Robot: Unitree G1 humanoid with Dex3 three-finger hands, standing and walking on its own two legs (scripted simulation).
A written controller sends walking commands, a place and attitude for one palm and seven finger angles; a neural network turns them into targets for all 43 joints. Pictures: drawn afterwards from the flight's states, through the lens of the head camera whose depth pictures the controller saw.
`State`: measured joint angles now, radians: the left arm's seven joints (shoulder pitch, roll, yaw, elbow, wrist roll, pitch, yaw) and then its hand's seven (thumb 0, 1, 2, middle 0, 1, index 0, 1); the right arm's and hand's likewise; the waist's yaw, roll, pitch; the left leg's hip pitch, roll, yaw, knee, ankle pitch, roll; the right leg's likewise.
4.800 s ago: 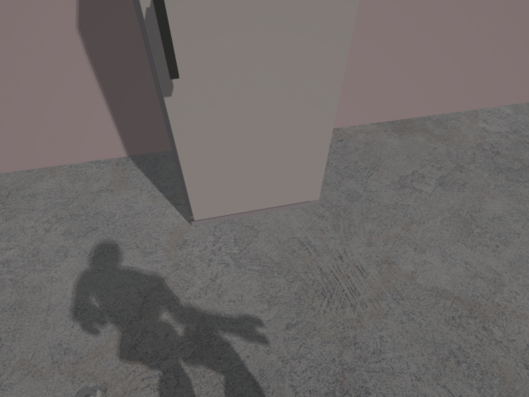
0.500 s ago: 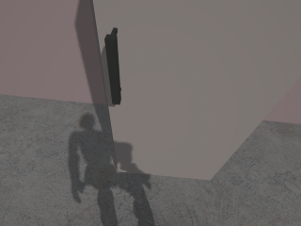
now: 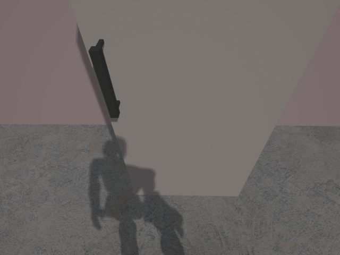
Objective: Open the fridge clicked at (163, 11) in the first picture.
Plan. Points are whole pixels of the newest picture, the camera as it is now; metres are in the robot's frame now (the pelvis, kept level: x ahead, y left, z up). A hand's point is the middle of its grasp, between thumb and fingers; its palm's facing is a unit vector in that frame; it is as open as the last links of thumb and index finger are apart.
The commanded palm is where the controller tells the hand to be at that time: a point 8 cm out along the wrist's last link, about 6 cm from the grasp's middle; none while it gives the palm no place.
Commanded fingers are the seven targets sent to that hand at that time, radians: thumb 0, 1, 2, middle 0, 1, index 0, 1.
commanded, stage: come to a stop and stand still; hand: left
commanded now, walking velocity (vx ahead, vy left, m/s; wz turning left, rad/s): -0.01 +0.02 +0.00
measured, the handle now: (108, 81) +0.52 +0.22 +0.14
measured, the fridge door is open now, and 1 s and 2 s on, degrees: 0 0 0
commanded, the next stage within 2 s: look again from close up in 0.74 s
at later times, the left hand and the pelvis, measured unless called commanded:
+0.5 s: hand out of the picture -0.01 +0.20 -0.18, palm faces +0.02 -0.98 -0.19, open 7.3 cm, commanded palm none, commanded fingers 0.00 0.90 0.90 -0.20 -0.30 -0.20 -0.30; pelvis +0.00 +0.03 +0.00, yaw +1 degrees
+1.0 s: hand out of the picture +0.01 +0.19 -0.17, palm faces +0.01 -0.97 -0.23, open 7.4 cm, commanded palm none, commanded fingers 0.00 0.90 0.90 -0.20 -0.30 -0.20 -0.30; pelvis -0.01 +0.01 -0.01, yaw +0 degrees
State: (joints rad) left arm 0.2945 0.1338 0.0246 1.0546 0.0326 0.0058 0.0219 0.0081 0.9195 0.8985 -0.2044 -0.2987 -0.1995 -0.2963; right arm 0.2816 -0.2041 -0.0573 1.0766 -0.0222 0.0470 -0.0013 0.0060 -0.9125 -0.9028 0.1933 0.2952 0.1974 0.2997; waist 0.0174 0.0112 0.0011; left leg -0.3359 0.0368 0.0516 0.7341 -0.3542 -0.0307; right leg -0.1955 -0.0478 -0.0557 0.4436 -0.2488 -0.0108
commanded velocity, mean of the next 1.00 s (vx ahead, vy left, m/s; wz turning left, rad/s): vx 0.00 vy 0.00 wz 0.00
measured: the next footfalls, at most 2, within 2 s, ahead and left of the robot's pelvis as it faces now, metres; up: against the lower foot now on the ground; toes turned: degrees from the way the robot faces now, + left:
left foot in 0.10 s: +0.02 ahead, +0.14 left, +0.00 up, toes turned +4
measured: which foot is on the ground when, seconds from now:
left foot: up 0.00-0.08, down 0.10-1.00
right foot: down 0.00-1.00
